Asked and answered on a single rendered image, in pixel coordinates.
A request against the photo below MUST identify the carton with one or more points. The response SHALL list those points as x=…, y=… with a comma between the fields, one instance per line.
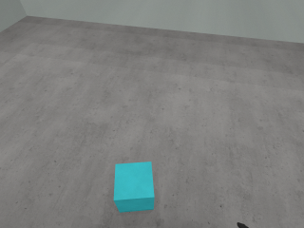
x=134, y=187

